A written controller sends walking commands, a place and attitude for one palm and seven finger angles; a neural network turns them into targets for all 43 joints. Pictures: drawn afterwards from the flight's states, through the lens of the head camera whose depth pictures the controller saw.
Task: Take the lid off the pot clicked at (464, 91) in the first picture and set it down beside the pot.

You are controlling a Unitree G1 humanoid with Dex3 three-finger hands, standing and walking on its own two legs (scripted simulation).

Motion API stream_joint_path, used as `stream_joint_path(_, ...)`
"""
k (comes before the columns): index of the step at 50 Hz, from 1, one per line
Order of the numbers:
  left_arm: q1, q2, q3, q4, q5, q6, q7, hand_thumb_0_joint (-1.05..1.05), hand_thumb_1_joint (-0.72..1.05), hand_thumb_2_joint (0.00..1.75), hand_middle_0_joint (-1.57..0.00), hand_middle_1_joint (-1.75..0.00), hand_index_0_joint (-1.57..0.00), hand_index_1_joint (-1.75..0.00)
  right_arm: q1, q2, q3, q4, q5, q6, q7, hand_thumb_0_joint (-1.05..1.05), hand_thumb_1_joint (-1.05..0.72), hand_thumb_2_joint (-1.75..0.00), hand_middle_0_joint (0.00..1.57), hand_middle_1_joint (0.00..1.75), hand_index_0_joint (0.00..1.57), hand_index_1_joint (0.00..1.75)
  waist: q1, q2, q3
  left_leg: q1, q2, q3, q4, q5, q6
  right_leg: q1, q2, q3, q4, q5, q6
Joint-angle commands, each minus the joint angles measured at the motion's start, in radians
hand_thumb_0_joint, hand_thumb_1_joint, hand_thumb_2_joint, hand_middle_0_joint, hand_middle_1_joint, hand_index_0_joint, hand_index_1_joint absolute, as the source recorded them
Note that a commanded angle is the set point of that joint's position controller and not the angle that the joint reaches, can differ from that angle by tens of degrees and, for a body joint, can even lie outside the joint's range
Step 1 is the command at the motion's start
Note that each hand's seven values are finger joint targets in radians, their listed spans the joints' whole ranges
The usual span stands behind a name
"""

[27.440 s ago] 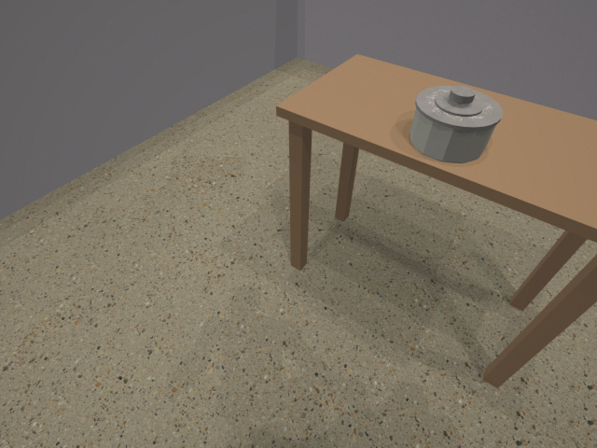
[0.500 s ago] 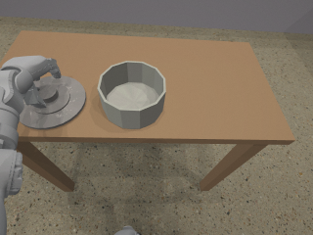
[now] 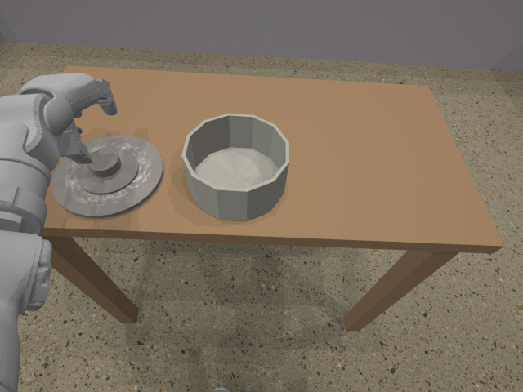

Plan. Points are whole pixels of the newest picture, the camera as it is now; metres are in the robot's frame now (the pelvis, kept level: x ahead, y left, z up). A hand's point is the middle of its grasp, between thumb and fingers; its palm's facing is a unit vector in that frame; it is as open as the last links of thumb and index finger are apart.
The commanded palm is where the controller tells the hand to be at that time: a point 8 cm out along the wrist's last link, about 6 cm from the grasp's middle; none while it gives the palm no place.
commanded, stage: raise the empty hand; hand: left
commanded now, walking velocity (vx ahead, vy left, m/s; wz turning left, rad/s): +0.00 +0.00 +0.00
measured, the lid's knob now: (104, 162) +0.49 +0.27 +0.03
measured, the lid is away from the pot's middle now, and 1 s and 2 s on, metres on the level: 0.24 0.24 0.24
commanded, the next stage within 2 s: draw the hand back to the body in 0.38 s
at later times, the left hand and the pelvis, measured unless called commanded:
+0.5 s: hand (77, 112) +0.48 +0.26 +0.16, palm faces -0.36 -0.06 -0.93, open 11.0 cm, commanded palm +0.48 +0.26 +0.22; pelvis +0.00 -0.01 +0.01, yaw +0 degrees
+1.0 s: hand (71, 144) +0.42 +0.25 +0.15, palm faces -0.26 -0.18 -0.95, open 11.0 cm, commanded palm +0.39 +0.26 +0.22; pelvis +0.00 -0.02 +0.01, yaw +1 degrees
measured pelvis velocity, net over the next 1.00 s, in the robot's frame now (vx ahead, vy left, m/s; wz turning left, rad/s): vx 0.00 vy -0.02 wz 0.02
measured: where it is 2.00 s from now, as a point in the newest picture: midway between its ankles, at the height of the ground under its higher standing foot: outside the picture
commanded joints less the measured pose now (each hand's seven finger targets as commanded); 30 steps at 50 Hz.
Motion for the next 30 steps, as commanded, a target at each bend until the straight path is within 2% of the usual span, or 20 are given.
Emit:
stream_joint_path(1, -0.547, 0.244, 0.064, -0.176, 0.004, 0.021, 0.024, 0.0, -0.06, 0.75, -0.39, -0.78, -0.39, -0.78, 0.065, -0.188, -0.059, -0.067, -0.003, -0.027, -0.018, 0.0, -0.9, -0.9, 0.2, 0.3, 0.2, 0.3, -0.026, 0.083, -0.362, 0.528, 0.04, -0.144, -0.073, 0.241, -0.037, -0.175, 0.061, -0.022, -0.09, 0.093, -0.063)
stream_joint_path(4, -0.584, 0.28, 0.082, -0.212, 0.003, 0.016, 0.014, 0.0, -0.06, 0.75, -0.39, -0.78, -0.39, -0.78, 0.056, -0.186, -0.055, -0.076, -0.006, -0.031, -0.022, 0.0, -0.9, -0.9, 0.2, 0.3, 0.2, 0.3, -0.023, 0.077, -0.415, 0.532, 0.03, -0.128, -0.069, 0.263, -0.031, -0.116, 0.057, -0.013, -0.092, 0.141, -0.062)
stream_joint_path(5, -0.573, 0.255, 0.063, -0.179, 0.005, 0.021, 0.01, 0.0, -0.06, 0.75, -0.39, -0.78, -0.39, -0.78, 0.059, -0.184, -0.054, -0.072, -0.006, -0.032, -0.023, 0.0, -0.9, -0.9, 0.2, 0.3, 0.2, 0.3, -0.026, 0.084, -0.403, 0.532, 0.027, -0.125, -0.064, 0.28, -0.03, -0.124, 0.059, -0.016, -0.094, 0.148, -0.063)
stream_joint_path(7, -0.599, 0.258, 0.059, -0.194, 0.005, 0.026, 0.003, 0.0, -0.06, 0.75, -0.39, -0.78, -0.39, -0.78, 0.062, -0.185, -0.055, -0.067, -0.005, -0.035, -0.023, 0.0, -0.9, -0.9, 0.2, 0.3, 0.2, 0.3, -0.028, 0.084, -0.402, 0.538, 0.03, -0.128, -0.072, 0.285, -0.032, -0.122, 0.06, -0.019, -0.099, 0.147, -0.061)
stream_joint_path(8, -0.603, 0.281, 0.082, -0.225, 0.001, 0.018, 0.001, 0.0, -0.06, 0.75, -0.39, -0.78, -0.39, -0.78, 0.059, -0.186, -0.057, -0.074, -0.009, -0.039, -0.022, 0.0, -0.9, -0.9, 0.2, 0.3, 0.2, 0.3, -0.018, 0.092, -0.418, 0.551, 0.031, -0.127, -0.067, 0.33, -0.034, -0.111, 0.057, -0.018, -0.096, 0.169, -0.064)
stream_joint_path(9, -0.601, 0.296, 0.092, -0.225, 0.006, 0.02, 0.001, 0.0, -0.06, 0.75, -0.39, -0.78, -0.39, -0.78, 0.059, -0.186, -0.056, -0.075, -0.009, -0.037, -0.02, 0.0, -0.9, -0.9, 0.2, 0.3, 0.2, 0.3, -0.019, 0.095, -0.429, 0.563, 0.033, -0.131, -0.065, 0.366, -0.036, -0.106, 0.059, -0.017, -0.094, 0.18, -0.062)
stream_joint_path(11, -0.583, 0.267, 0.073, -0.191, 0.004, 0.026, -0.01, 0.0, -0.06, 0.75, -0.39, -0.78, -0.39, -0.78, 0.063, -0.184, -0.057, -0.07, -0.008, -0.036, -0.018, 0.0, -0.9, -0.9, 0.2, 0.3, 0.2, 0.3, -0.023, 0.085, -0.411, 0.559, 0.031, -0.131, -0.064, 0.386, -0.038, -0.109, 0.063, -0.02, -0.097, 0.188, -0.061)
stream_joint_path(14, -0.568, 0.283, 0.086, -0.209, 0.004, 0.033, -0.017, 0.0, -0.06, 0.75, -0.39, -0.78, -0.39, -0.78, 0.05, -0.184, -0.056, -0.079, -0.01, -0.031, -0.008, 0.0, -0.9, -0.9, 0.2, 0.3, 0.2, 0.3, -0.009, 0.106, -0.41, 0.554, 0.031, -0.122, -0.068, 0.417, -0.04, -0.086, 0.06, -0.018, -0.097, 0.201, -0.061)
stream_joint_path(16, -0.524, 0.223, 0.042, -0.129, 0.005, 0.046, -0.026, 0.0, -0.06, 0.75, -0.39, -0.78, -0.39, -0.78, 0.054, -0.184, -0.056, -0.07, -0.006, -0.025, -0.007, 0.0, -0.9, -0.9, 0.2, 0.3, 0.2, 0.3, -0.021, 0.059, -0.355, 0.524, 0.032, -0.121, -0.071, 0.369, -0.037, -0.112, 0.065, -0.024, -0.101, 0.175, -0.058)
stream_joint_path(17, -0.502, 0.218, 0.035, -0.092, -0.001, 0.054, -0.031, 0.0, -0.06, 0.75, -0.39, -0.78, -0.39, -0.78, 0.056, -0.186, -0.054, -0.068, -0.003, -0.024, -0.007, 0.0, -0.9, -0.9, 0.2, 0.3, 0.2, 0.3, -0.023, 0.029, -0.322, 0.486, 0.029, -0.112, -0.08, 0.313, -0.033, -0.103, 0.064, -0.024, -0.107, 0.161, -0.056)
stream_joint_path(18, -0.48, 0.252, 0.064, -0.077, -0.007, 0.052, -0.035, 0.0, -0.06, 0.75, -0.39, -0.78, -0.39, -0.78, 0.056, -0.19, -0.052, -0.071, -0.001, -0.026, -0.009, 0.0, -0.9, -0.9, 0.2, 0.3, 0.2, 0.3, -0.014, -0.002, -0.313, 0.454, 0.025, -0.101, -0.084, 0.289, -0.028, -0.072, 0.059, -0.021, -0.106, 0.178, -0.058)
stream_joint_path(20, -0.53, 0.316, 0.092, -0.125, -0.002, 0.052, -0.035, 0.0, -0.06, 0.75, -0.39, -0.78, -0.39, -0.78, 0.044, -0.194, -0.049, -0.081, -0.001, -0.021, -0.016, 0.0, -0.9, -0.9, 0.2, 0.3, 0.2, 0.3, -0.013, -0.021, -0.366, 0.43, 0.014, -0.083, -0.09, 0.249, -0.017, -0.004, 0.055, -0.009, -0.106, 0.211, -0.054)
stream_joint_path(21, -0.565, 0.364, 0.122, -0.18, 0.003, 0.044, -0.03, 0.0, -0.06, 0.75, -0.39, -0.78, -0.39, -0.78, 0.043, -0.193, -0.049, -0.089, -0.003, -0.022, -0.018, 0.0, -0.9, -0.9, 0.2, 0.3, 0.2, 0.3, -0.004, -0.002, -0.41, 0.44, 0.01, -0.084, -0.088, 0.273, -0.015, 0.027, 0.053, -0.003, -0.102, 0.24, -0.055)
stream_joint_path(23, -0.648, 0.289, 0.054, -0.231, 0.003, 0.032, -0.035, 0.0, -0.06, 0.75, -0.39, -0.78, -0.39, -0.78, 0.033, -0.187, -0.053, -0.088, -0.003, -0.026, -0.024, 0.0, -0.9, -0.9, 0.2, 0.3, 0.2, 0.3, -0.029, 0.044, -0.41, 0.483, 0.015, -0.089, -0.078, 0.3, -0.016, -0.025, 0.051, -0.004, -0.109, 0.236, -0.057)
stream_joint_path(24, -0.668, 0.301, 0.065, -0.251, 0.004, 0.028, -0.029, 0.0, -0.06, 0.75, -0.39, -0.78, -0.39, -0.78, 0.045, -0.186, -0.057, -0.08, -0.004, -0.029, -0.022, 0.0, -0.9, -0.9, 0.2, 0.3, 0.2, 0.3, -0.031, 0.065, -0.423, 0.522, 0.021, -0.099, -0.077, 0.323, -0.016, -0.04, 0.056, -0.005, -0.113, 0.225, -0.054)
stream_joint_path(26, -0.578, 0.336, 0.11, -0.247, 0.006, 0.018, -0.028, 0.0, -0.06, 0.75, -0.39, -0.78, -0.39, -0.78, 0.044, -0.182, -0.056, -0.089, -0.006, -0.028, -0.019, 0.0, -0.9, -0.9, 0.2, 0.3, 0.2, 0.3, -0.013, 0.105, -0.431, 0.551, 0.022, -0.107, -0.073, 0.376, -0.022, -0.046, 0.057, -0.006, -0.11, 0.224, -0.057)
stream_joint_path(27, -0.523, 0.315, 0.106, -0.213, 0.002, 0.015, -0.032, 0.0, -0.06, 0.75, -0.39, -0.78, -0.39, -0.78, 0.038, -0.177, -0.056, -0.09, -0.006, -0.027, -0.019, 0.0, -0.9, -0.9, 0.2, 0.3, 0.2, 0.3, -0.012, 0.092, -0.409, 0.545, 0.022, -0.104, -0.071, 0.383, -0.023, -0.05, 0.056, -0.008, -0.109, 0.225, -0.057)
stream_joint_path(28, -0.479, 0.324, 0.12, -0.232, -0.008, 0.005, -0.033, 0.0, -0.06, 0.75, -0.39, -0.78, -0.39, -0.78, 0.032, -0.179, -0.054, -0.097, -0.006, -0.027, -0.013, 0.0, -0.9, -0.9, 0.2, 0.3, 0.2, 0.3, 0.003, 0.12, -0.414, 0.542, 0.024, -0.101, -0.068, 0.424, -0.029, -0.039, 0.052, -0.009, -0.103, 0.241, -0.062)
stream_joint_path(29, -0.427, 0.288, 0.1, -0.211, -0.012, 0.01, -0.036, 0.0, -0.06, 0.75, -0.39, -0.78, -0.39, -0.78, 0.02, -0.172, -0.052, -0.101, -0.006, -0.022, -0.007, 0.0, -0.9, -0.9, 0.2, 0.3, 0.2, 0.3, 0.003, 0.099, -0.389, 0.527, 0.025, -0.099, -0.069, 0.418, -0.028, -0.038, 0.054, -0.011, -0.102, 0.235, -0.058)
stream_joint_path(30, -0.399, 0.284, 0.103, -0.214, -0.017, 0.012, -0.038, 0.0, -0.06, 0.75, -0.39, -0.78, -0.39, -0.78, 0.013, -0.174, -0.052, -0.102, -0.003, -0.017, -0.005, 0.0, -0.9, -0.9, 0.2, 0.3, 0.2, 0.3, 0.007, 0.087, -0.369, 0.516, 0.028, -0.096, -0.071, 0.422, -0.027, -0.039, 0.053, -0.014, -0.101, 0.238, -0.057)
